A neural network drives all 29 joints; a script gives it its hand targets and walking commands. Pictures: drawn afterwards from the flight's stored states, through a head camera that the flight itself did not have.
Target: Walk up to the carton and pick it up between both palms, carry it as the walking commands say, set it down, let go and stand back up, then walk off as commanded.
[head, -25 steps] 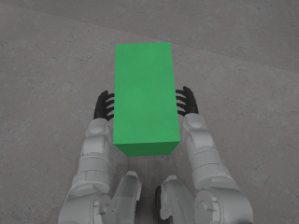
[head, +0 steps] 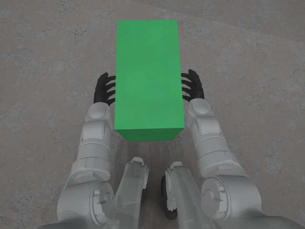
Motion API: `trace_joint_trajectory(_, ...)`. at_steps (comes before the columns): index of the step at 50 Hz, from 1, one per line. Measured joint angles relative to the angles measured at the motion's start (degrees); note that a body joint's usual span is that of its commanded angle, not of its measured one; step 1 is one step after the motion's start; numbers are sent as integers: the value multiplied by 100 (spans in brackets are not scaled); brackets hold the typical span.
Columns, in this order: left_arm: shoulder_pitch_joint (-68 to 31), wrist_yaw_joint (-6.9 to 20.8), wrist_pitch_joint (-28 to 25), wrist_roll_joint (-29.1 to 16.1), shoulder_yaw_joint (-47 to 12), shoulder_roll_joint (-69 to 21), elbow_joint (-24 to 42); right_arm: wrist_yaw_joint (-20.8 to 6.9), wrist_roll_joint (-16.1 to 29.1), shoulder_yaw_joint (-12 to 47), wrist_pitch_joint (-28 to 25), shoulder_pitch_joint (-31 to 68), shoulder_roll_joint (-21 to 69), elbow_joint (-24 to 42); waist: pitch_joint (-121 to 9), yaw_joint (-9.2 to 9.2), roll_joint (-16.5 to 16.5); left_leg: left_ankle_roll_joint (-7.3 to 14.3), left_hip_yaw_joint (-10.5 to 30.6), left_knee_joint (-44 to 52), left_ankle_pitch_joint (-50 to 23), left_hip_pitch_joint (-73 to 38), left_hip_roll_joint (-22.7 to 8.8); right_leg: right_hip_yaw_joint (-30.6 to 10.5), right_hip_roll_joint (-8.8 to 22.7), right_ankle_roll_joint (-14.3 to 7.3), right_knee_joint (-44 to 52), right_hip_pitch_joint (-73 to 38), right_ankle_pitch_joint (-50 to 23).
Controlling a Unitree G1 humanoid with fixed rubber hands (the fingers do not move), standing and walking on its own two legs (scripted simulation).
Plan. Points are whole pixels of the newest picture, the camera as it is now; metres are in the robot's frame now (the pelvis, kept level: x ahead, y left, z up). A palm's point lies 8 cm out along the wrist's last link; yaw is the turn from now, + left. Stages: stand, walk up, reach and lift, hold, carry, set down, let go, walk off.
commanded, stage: set down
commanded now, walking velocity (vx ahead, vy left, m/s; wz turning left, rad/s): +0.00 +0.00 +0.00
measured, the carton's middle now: (148, 90) +0.48 +0.06 -0.14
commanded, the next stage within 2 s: none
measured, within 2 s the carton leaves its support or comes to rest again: neither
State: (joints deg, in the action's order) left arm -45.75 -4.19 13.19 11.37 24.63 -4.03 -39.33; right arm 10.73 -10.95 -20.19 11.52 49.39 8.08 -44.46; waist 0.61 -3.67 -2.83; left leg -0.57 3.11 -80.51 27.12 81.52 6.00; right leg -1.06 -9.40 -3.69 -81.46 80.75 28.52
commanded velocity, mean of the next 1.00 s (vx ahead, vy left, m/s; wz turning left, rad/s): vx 0.00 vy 0.00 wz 0.00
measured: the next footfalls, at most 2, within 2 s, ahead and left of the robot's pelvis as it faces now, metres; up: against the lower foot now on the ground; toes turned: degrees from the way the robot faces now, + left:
none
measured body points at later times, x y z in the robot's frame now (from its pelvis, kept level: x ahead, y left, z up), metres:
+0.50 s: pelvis -0.02 +0.01 -0.07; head +0.26 +0.03 +0.28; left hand +0.46 +0.18 -0.17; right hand +0.49 -0.07 -0.16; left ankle +0.09 +0.11 -0.57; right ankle +0.07 -0.07 -0.57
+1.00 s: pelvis -0.05 +0.01 -0.13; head +0.30 +0.03 +0.13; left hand +0.50 +0.18 -0.26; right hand +0.52 -0.06 -0.26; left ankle +0.09 +0.11 -0.57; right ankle +0.07 -0.07 -0.57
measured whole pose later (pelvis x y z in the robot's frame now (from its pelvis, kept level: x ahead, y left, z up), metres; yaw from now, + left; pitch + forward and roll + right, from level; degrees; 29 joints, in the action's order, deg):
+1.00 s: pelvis -0.05 +0.01 -0.13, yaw +0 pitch +26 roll +1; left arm -81.1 -8.3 22.7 5.2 23.4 7.3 -40.4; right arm 12.3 -5.9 -18.0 21.7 85.4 -4.5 -45.6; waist 30.1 -3.6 -2.4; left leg -1.9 1.5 -107.0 29.2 103.5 8.3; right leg 0.5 -11.3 -1.6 -108.5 103.0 30.8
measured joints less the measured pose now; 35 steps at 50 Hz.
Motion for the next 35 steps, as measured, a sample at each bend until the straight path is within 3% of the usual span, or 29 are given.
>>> trace_joint_trajectory(17, -931, -206, 220, -101, -2, 182, -107, -23, 120, -24, 237, 851, -351, -38, 405, -35, -40, 10, -73, -960, 154, 1064, 108, -30, -93, 127, -975, 1066, 167)
trace_joint_trajectory(22, -1238, -269, 268, -229, 11, 280, -48, -47, 92, -84, 232, 1246, -439, -110, 636, 44, -4, -19, -38, -1294, 206, 1336, 161, 39, -96, 123, -1294, 1322, 234)
trace_joint_trajectory(26, -1541, -273, 276, -119, 83, 312, -93, -47, 204, -79, 262, 1523, -566, -147, 924, -27, -37, -33, -67, -1501, 240, 1485, 121, 32, -170, 141, -1488, 1494, 226)
trace_joint_trajectory(35, -2582, -301, 449, -554, -42, 735, 465, 87, 412, 248, 610, 2631, -906, 539, 3092, -56, 55, -90, -122, -1998, 255, 1122, 201, 61, -163, 152, -2054, 1152, 276)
